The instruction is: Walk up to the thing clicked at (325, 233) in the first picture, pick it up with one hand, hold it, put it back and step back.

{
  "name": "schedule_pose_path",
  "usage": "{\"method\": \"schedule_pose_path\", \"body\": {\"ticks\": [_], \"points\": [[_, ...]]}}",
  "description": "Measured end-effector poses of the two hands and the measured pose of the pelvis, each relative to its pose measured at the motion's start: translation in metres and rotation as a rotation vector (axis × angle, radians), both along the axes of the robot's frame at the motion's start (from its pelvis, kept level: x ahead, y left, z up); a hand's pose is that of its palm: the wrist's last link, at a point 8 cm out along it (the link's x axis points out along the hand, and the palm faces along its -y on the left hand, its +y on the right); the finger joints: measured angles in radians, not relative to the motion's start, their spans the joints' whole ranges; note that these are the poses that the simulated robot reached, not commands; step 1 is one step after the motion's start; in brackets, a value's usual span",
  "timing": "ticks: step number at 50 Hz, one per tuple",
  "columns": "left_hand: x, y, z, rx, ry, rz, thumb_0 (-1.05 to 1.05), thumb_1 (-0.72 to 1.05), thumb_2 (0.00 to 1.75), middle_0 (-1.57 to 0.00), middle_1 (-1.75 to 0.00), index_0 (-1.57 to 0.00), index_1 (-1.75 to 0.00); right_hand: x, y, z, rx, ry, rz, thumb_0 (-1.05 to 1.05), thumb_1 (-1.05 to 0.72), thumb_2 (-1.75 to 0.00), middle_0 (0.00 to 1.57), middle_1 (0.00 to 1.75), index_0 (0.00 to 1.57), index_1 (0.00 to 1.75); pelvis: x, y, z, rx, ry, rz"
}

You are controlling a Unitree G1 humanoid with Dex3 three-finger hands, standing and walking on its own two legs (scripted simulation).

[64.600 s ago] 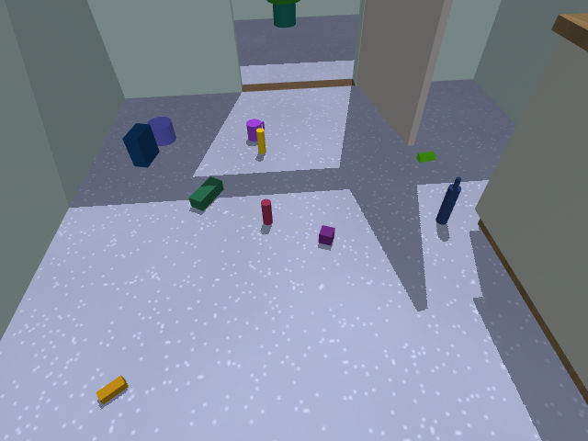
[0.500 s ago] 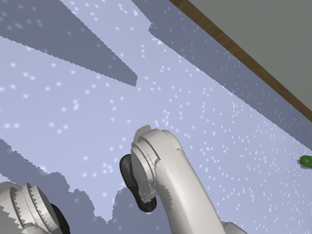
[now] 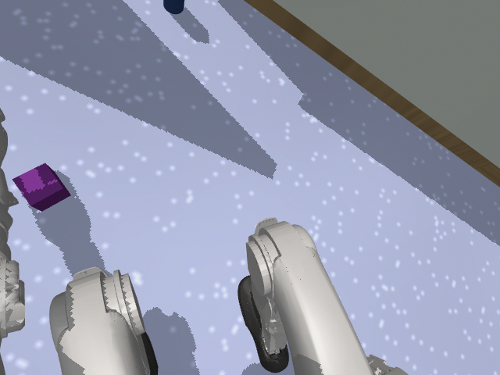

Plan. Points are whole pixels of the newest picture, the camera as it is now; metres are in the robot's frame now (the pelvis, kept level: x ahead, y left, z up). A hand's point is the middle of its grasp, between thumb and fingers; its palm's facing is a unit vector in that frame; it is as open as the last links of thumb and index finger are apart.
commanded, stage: withdraw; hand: left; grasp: from above
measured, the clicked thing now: (43, 187) +0.48 +0.28 -0.30
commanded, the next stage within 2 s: home in 0.48 s
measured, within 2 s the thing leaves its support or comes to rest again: neither
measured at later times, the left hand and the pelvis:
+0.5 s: hand (1, 172) +0.47 +0.29 -0.15, palm faces -0.46 -0.08 -0.88, open 13.8 cm; pelvis -0.02 -0.01 +0.01, yaw +4 degrees
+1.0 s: hand out of the picture +0.38 +0.28 -0.02, palm faces -0.33 -0.45 -0.83, open 10.3 cm; pelvis +0.00 -0.01 +0.09, yaw +7 degrees
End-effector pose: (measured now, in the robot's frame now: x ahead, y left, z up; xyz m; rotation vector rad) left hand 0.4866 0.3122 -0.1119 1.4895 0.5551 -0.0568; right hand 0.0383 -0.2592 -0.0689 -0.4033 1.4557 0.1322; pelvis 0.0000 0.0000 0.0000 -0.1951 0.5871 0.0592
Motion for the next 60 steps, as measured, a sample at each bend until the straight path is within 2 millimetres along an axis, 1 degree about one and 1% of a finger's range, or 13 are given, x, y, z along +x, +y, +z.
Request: {"method": "schedule_pose_path", "body": {"ticks": [6,12,15,19,25,29,33,37,42,46,50,54,60], "points": [[-0.018,0.008,0.047,-0.012,0.086,-0.030,0.00,-0.55,1.04,-0.08,-1.01,-0.08,-1.02,0.028,-0.008,-0.005,-0.020,-0.078,-0.004,0.00,-0.92,-0.90,0.20,0.30,0.20,0.30,-0.008,-0.003,0.013,0.037,-0.016,0.027],[-0.025,0.000,0.067,-0.044,0.102,-0.100,0.00,-0.53,1.04,-0.09,-1.02,-0.08,-1.02,0.038,-0.015,0.005,-0.091,-0.114,0.014,0.00,-0.91,-0.90,0.20,0.30,0.20,0.30,-0.016,-0.006,0.023,0.054,-0.025,0.040],[-0.023,-0.006,0.066,-0.051,0.093,-0.127,0.00,-0.53,1.04,-0.09,-1.02,-0.08,-1.02,0.037,-0.018,0.010,-0.127,-0.116,0.017,0.00,-0.90,-0.90,0.20,0.30,0.20,0.30,-0.017,-0.007,0.025,0.057,-0.022,0.041],[-0.018,-0.013,0.053,-0.045,0.096,-0.145,0.00,-0.52,1.04,-0.09,-1.02,-0.08,-1.02,0.027,-0.020,0.012,-0.163,-0.102,0.009,0.00,-0.90,-0.90,0.20,0.30,0.20,0.30,-0.018,-0.007,0.021,0.055,-0.014,0.040],[-0.011,-0.021,0.024,-0.043,0.089,-0.150,0.00,-0.50,1.03,-0.10,-1.02,-0.10,-1.02,0.001,-0.018,0.004,-0.181,-0.036,-0.016,0.00,-0.90,-0.89,0.20,0.30,0.20,0.30,-0.016,-0.005,0.009,0.048,-0.006,0.036],[-0.009,-0.024,0.012,-0.030,0.060,-0.151,0.00,-0.49,1.02,-0.11,-1.01,-0.12,-1.01,-0.016,-0.012,-0.005,-0.163,0.019,-0.052,0.00,-0.90,-0.89,0.20,0.30,0.20,0.30,-0.013,-0.005,0.002,0.049,0.003,0.033],[-0.013,-0.024,0.014,-0.019,0.030,-0.129,0.00,-0.48,0.99,-0.14,-0.98,-0.14,-0.98,-0.023,-0.005,-0.013,-0.125,0.052,-0.093,0.00,-0.90,-0.89,0.20,0.30,0.20,0.30,-0.010,-0.006,0.002,0.059,0.013,0.032],[-0.021,-0.020,0.030,-0.036,0.019,-0.077,0.00,-0.38,0.93,-0.18,-0.86,-0.17,-0.85,-0.017,0.001,-0.016,-0.087,0.040,-0.120,0.00,-0.90,-0.89,0.21,0.30,0.20,0.30,-0.008,-0.007,0.010,0.066,0.025,0.033],[-0.041,-0.017,0.071,-0.105,-0.001,-0.003,0.00,-0.16,0.83,-0.20,-0.64,-0.19,-0.64,0.008,0.002,-0.005,-0.051,-0.021,-0.146,0.00,-0.90,-0.89,0.21,0.30,0.20,0.30,-0.005,-0.007,0.034,0.078,0.042,0.042],[-0.068,-0.014,0.109,-0.211,-0.007,0.078,0.00,0.08,0.78,-0.20,-0.49,-0.20,-0.49,0.041,0.000,0.016,-0.035,-0.107,-0.139,0.00,-0.90,-0.89,0.21,0.30,0.20,0.30,-0.004,-0.007,0.063,0.084,0.043,0.049],[-0.102,-0.013,0.143,-0.330,0.002,0.147,0.00,0.36,0.79,-0.20,-0.39,-0.20,-0.39,0.079,-0.003,0.048,-0.031,-0.215,-0.112,0.00,-0.90,-0.89,0.21,0.30,0.20,0.30,-0.004,-0.007,0.094,0.092,0.031,0.055],[-0.139,-0.016,0.173,-0.447,-0.004,0.215,0.00,0.61,0.84,-0.20,-0.34,-0.21,-0.34,0.118,-0.002,0.084,-0.029,-0.327,-0.076,0.00,-0.91,-0.89,0.20,0.30,0.20,0.30,-0.004,-0.008,0.125,0.100,0.010,0.064],[-0.185,-0.023,0.217,-0.593,-0.035,0.338,0.00,0.80,0.88,-0.21,-0.31,-0.22,-0.31,0.168,0.010,0.138,-0.006,-0.491,-0.034,0.00,-0.91,-0.89,0.20,0.30,0.20,0.30,-0.002,-0.009,0.167,0.113,-0.031,0.082]]}}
